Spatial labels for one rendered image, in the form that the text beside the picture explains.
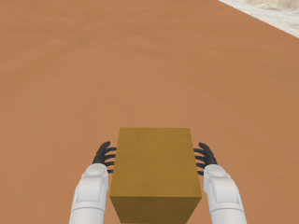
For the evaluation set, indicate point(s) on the carton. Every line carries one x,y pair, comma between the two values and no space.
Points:
155,178

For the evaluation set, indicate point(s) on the left robot forearm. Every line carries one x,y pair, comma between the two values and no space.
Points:
89,202

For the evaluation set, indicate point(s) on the right robot forearm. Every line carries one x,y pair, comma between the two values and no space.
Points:
224,201

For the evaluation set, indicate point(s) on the robot left hand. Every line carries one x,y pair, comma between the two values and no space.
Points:
101,156

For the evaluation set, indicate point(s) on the robot right hand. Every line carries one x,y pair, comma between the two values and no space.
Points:
208,159

